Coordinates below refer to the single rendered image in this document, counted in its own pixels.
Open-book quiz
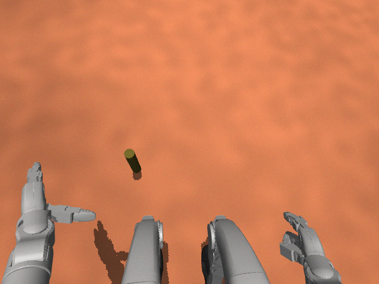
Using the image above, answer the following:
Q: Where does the right robot hand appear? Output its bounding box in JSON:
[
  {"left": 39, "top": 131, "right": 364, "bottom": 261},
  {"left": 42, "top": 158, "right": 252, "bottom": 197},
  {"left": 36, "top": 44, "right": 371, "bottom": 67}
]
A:
[{"left": 280, "top": 212, "right": 326, "bottom": 265}]

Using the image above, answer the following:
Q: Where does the left robot hand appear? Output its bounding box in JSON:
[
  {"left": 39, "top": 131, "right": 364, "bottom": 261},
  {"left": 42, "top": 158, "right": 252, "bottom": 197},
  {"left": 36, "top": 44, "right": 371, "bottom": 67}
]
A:
[{"left": 21, "top": 162, "right": 96, "bottom": 224}]

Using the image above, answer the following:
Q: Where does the can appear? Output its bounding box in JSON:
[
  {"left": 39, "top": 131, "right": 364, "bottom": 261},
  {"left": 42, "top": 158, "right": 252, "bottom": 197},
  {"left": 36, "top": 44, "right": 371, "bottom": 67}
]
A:
[{"left": 124, "top": 149, "right": 141, "bottom": 173}]

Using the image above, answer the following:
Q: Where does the right robot arm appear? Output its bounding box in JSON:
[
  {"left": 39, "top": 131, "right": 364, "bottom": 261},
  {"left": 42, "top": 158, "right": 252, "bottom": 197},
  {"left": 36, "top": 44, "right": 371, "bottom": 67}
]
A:
[{"left": 303, "top": 254, "right": 342, "bottom": 284}]

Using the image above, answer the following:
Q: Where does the left robot arm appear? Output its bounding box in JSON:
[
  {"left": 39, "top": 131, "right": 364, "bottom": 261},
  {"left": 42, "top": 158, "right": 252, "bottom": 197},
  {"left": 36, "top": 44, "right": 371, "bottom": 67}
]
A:
[{"left": 2, "top": 209, "right": 55, "bottom": 284}]

